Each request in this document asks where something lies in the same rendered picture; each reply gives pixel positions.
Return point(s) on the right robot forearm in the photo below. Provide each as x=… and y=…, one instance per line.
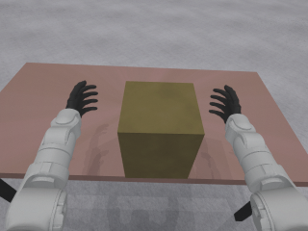
x=261, y=172

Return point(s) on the robot left upper arm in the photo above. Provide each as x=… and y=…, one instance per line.
x=39, y=209

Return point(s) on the robot right hand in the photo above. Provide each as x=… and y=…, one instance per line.
x=231, y=102

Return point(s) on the robot right upper arm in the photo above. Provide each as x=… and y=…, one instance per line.
x=279, y=209

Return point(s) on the table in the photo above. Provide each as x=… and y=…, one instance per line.
x=39, y=91

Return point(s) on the robot left hand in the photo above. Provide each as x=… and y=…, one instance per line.
x=76, y=98

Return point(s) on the carton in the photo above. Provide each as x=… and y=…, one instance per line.
x=160, y=129

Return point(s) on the left robot forearm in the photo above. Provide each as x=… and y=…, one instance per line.
x=50, y=167

